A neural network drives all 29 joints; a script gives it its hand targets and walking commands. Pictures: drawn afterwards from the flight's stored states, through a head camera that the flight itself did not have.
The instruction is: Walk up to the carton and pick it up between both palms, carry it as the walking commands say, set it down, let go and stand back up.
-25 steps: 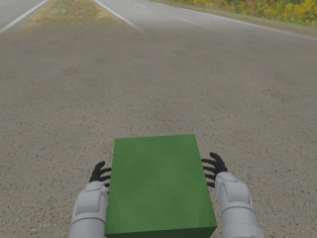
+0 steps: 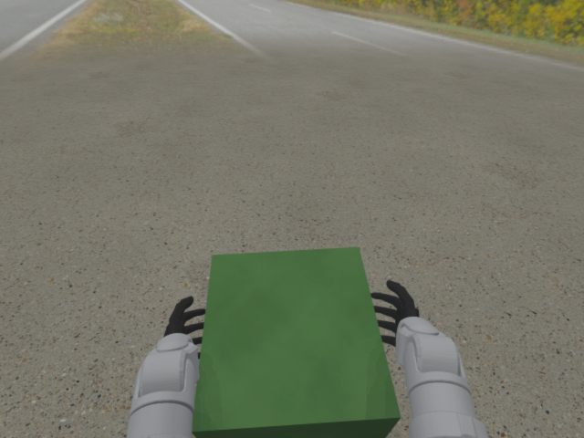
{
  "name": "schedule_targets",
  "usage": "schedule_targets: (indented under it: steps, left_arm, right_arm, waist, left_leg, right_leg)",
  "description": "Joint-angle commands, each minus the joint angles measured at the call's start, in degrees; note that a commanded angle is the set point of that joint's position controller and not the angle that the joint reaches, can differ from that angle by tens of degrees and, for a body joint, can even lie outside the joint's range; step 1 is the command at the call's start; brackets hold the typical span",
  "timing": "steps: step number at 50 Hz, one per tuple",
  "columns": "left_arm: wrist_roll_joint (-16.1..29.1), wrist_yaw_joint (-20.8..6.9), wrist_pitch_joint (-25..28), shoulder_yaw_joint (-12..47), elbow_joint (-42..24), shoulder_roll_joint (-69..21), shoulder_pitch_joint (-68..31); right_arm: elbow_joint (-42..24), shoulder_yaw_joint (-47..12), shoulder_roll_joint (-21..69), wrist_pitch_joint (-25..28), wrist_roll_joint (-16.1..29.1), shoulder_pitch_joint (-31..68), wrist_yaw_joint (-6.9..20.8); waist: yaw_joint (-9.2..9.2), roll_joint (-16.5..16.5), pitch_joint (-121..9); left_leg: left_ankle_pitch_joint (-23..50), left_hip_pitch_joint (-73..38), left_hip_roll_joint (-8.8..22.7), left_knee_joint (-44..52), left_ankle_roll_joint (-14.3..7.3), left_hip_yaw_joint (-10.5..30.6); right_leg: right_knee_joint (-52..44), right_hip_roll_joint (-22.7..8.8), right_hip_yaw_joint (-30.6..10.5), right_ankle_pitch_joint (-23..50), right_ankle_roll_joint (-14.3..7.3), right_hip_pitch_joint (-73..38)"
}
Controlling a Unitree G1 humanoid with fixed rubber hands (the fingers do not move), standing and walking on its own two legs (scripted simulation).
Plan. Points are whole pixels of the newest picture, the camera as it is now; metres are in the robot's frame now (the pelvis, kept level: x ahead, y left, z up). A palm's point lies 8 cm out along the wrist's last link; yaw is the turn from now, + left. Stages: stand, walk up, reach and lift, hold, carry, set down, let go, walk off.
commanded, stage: hold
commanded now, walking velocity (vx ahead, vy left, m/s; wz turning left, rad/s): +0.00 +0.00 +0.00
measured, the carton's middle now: (291, 354) +0.32 +0.00 -0.04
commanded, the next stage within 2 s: carry in 0.50 s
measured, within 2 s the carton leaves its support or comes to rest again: neither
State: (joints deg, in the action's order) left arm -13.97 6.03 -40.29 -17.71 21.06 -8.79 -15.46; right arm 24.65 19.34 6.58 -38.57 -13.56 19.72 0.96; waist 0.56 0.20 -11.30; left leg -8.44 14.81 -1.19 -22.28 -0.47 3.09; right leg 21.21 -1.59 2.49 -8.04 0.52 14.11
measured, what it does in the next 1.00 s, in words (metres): steps on the spot: left foot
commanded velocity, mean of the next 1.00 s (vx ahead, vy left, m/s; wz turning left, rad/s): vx -0.09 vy -0.10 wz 0.00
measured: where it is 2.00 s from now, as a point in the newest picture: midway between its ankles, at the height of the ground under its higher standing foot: outside the picture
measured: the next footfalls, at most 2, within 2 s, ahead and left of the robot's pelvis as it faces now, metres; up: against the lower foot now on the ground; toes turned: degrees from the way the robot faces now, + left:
left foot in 1.00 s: +0.03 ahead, +0.08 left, +0.00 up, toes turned +5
right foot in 1.72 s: +0.10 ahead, -0.15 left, +0.00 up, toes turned -9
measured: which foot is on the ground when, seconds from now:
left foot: down 0.00-0.74, up 0.76-0.98, down 1.00-1.00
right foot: down 0.00-1.00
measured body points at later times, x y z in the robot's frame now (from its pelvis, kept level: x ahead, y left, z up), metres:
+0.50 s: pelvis +0.00 +0.00 +0.00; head -0.07 +0.00 +0.44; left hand +0.29 +0.17 +0.03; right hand +0.31 -0.17 +0.05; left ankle +0.04 +0.12 -0.74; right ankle +0.03 -0.13 -0.74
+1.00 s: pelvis -0.04 -0.03 -0.03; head -0.08 -0.03 +0.42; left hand +0.26 +0.10 +0.08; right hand +0.23 -0.22 +0.08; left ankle -0.01 +0.07 -0.75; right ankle +0.01 -0.12 -0.74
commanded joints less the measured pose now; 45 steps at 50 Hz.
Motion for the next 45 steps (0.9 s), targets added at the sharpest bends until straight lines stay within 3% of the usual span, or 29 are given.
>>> schedule_targets:
  steps: [1,9,10,18,19,24,25,26,27,29,31,32,33,35,36,37,38,39,40,41,43,45]
  left_arm:
    - [15.3,-25.22,2.12,37.35,-6.94,-52.73,-37.86]
    - [15.47,-25.23,2.02,37.94,-7.53,-52.82,-38.17]
    - [15.57,-25.35,2.06,37.79,-7.24,-53.12,-37.78]
    - [15.31,-25.14,1.9,38.29,-8.23,-52.48,-36.83]
    - [15.87,-25.01,1.98,38.59,-8.42,-52.65,-36.79]
    - [15.49,-24.79,1.93,38.51,-8.32,-51.8,-37.74]
    - [20.11,-24.54,3.31,40.86,-10.5,-52.22,-44.12]
    - [20.48,-23.71,2.96,42.01,-11.62,-51.96,-43.56]
    - [20.45,-23.05,1.97,42.46,-12.09,-51.61,-43.86]
    - [20.77,-21.99,-0.63,43.76,-13.49,-52.72,-45.47]
    - [22.43,-20.88,-3.87,45.74,-17.56,-53.97,-47.28]
    - [23.93,-20.39,-5.76,46.79,-19.46,-54.97,-47.69]
    - [25.32,-19.9,-7.8,48.35,-20.17,-56.07,-45.83]
    - [27.57,-18.64,-11.66,49.57,-24.69,-56.74,-43.99]
    - [28.65,-18.03,-13.59,49.58,-26.14,-57.47,-42.07]
    - [28.66,-17.37,-15.4,49.25,-26.91,-56.04,-39.54]
    - [28.45,-16.67,-16.92,49.27,-28.58,-55.33,-37.9]
    - [28.38,-15.47,-18.38,48.72,-31.62,-55.44,-34.18]
    - [28.67,-14.65,-19.77,48.19,-34.21,-55.93,-32.69]
    - [29.32,-13.72,-20.91,47.88,-36.58,-56.61,-32.77]
    - [28.56,-11.6,-23.0,45.85,-39.79,-54.58,-30.06]
    - [28.01,-9.86,-24.88,44.82,-43.35,-53.95,-26.93]
  right_arm:
    - [-5.95,-35.29,57.16,0.26,12.55,27.87,18.36]
    - [-6.17,-35.25,57.02,0.09,12.44,27.23,18.44]
    - [-7.46,-35.77,57.26,0.36,12.6,28.33,18.23]
    - [-8.73,-36.26,56.25,0.25,12.79,27.72,18.11]
    - [-7.85,-36.3,56.85,0.03,12.71,26.68,18.12]
    - [-6.12,-35.42,56.73,-0.1,12.51,26.21,18.17]
    - [-11.24,-36.87,53.59,0.75,14.41,28.21,17.44]
    - [-12.75,-38.37,53.82,0.43,15.47,28.91,16.94]
    - [-13.15,-38.77,53.43,-0.33,15.71,29.68,16.38]
    - [-15.9,-40.6,53.79,-2.56,16.54,33.06,15.17]
    - [-19.97,-42.22,54.42,-5.52,18.35,35.41,13.71]
    - [-21.47,-42.89,55.22,-7.18,19.11,35.04,12.8]
    - [-23.08,-43.84,55.77,-9.0,19.63,34.04,11.81]
    - [-26.45,-45.71,57.51,-12.87,21.69,33.54,10.15]
    - [-29.24,-46.97,58.85,-14.69,23.22,34.05,9.1]
    - [-30.55,-47.35,58.39,-16.55,23.97,31.87,8.29]
    - [-32.94,-48.36,57.97,-18.14,25.03,31.92,7.8]
    - [-35.19,-49.79,58.55,-19.97,26.26,27.51,7.48]
    - [-38.41,-50.69,59.02,-21.39,27.53,26.47,7.15]
    - [-40.7,-51.22,60.03,-22.74,28.73,26.59,6.45]
    - [-43.94,-52.47,59.96,-25.76,30.88,26.49,5.26]
    - [-47.6,-52.77,59.74,-28.23,32.61,25.05,4.38]
  waist:
    - [0.04,0.48,-12.11]
    - [0.04,1.08,-11.83]
    - [0.01,-0.01,-12.67]
    - [0.0,1.93,-11.33]
    - [0.09,0.21,-12.19]
    - [-0.05,1.26,-10.99]
    - [-0.75,-1.18,-21.47]
    - [-0.64,-0.47,-18.99]
    - [-0.43,0.49,-15.91]
    - [-0.46,3.31,-9.3]
    - [-0.2,8.51,-4.7]
    - [-0.17,9.05,-3.17]
    - [-0.78,9.45,-2.09]
    - [-1.56,8.38,-1.98]
    - [-1.59,3.52,-5.07]
    - [-0.87,-6.76,-7.22]
    - [-0.8,-14.72,-7.45]
    - [-1.3,-16.08,-7.64]
    - [-1.15,-11.7,-8.45]
    - [-0.82,-9.1,-8.97]
    - [-0.55,-11.33,-8.33]
    - [-0.92,-12.94,-11.21]
  left_leg:
    - [6.97,-13.83,-4.07,4.71,0.11,-0.28]
    - [6.23,-13.65,-4.42,4.66,0.21,-0.53]
    - [6.72,-13.72,-4.28,4.25,-0.06,-0.33]
    - [6.83,-12.68,-4.56,4.75,0.25,-0.55]
    - [8.16,-14.37,-4.39,4.51,0.09,-0.27]
    - [6.17,-13.28,-4.3,4.91,0.1,-0.23]
    - [23.51,-9.82,11.03,-11.06,1.48,-1.01]
    - [18.86,-5.53,10.26,-11.39,0.49,0.17]
    - [9.68,-2.42,11.33,-9.12,-0.1,1.58]
    - [-10.23,3.15,15.57,-2.7,-2.57,8.64]
    - [-22.9,10.7,21.11,3.96,-6.84,16.46]
    - [-26.88,15.72,23.34,6.13,-9.31,20.28]
    - [-25.93,17.53,23.62,4.87,-9.12,19.23]
    - [-17.66,16.98,19.42,-0.74,-5.97,12.21]
    - [-7.36,14.42,16.79,-7.82,-4.74,8.63]
    - [-1.21,16.49,11.09,-19.19,-1.59,0.99]
    - [-11.69,19.89,3.89,-29.23,1.48,-6.97]
    - [-28.55,18.85,1.32,-39.28,1.13,-8.56]
    - [-29.02,17.25,2.66,-43.33,0.62,-7.03]
    - [-26.19,17.3,3.42,-43.25,0.57,-7.0]
    - [-21.39,16.95,4.09,-37.35,0.14,-7.93]
    - [-21.27,15.73,3.29,-30.15,0.76,-8.79]
  right_leg:
    - [-3.12,6.15,-5.33,7.37,-1.19,-13.74]
    - [-3.24,6.31,-5.27,6.64,-1.24,-13.82]
    - [-3.03,6.18,-5.43,7.13,-1.11,-13.65]
    - [-3.13,6.21,-5.4,7.71,-1.23,-14.25]
    - [-3.31,6.25,-5.49,7.81,-1.22,-13.45]
    - [-3.33,6.23,-5.37,6.27,-1.31,-13.29]
    - [11.65,-7.95,-1.51,21.57,-2.03,-7.42]
    - [13.05,-6.39,-2.32,17.54,-1.9,-3.14]
    - [13.07,-5.78,-2.01,10.48,-1.25,1.02]
    - [14.69,-3.66,-2.65,-2.15,-0.22,7.38]
    - [24.88,-0.36,-0.51,-14.38,0.67,9.49]
    - [29.72,-0.11,-1.52,-16.32,0.18,9.17]
    - [26.9,-2.07,-3.57,-16.01,-0.29,8.66]
    - [13.78,-1.87,-2.06,-14.62,-0.74,6.32]
    - [7.47,-1.42,-2.63,-11.82,-1.26,3.59]
    - [3.21,-7.82,-9.89,6.17,-3.14,-0.61]
    - [1.1,-14.84,-15.83,22.69,-7.65,-0.76]
    - [0.36,-17.91,-18.63,27.58,-11.09,1.72]
    - [1.91,-17.06,-15.31,27.7,-12.29,2.39]
    - [4.38,-14.58,-10.74,30.16,-12.09,0.71]
    - [7.34,-10.75,-6.89,32.64,-10.8,-0.55]
    - [9.89,-10.12,-7.11,40.66,-10.46,-4.71]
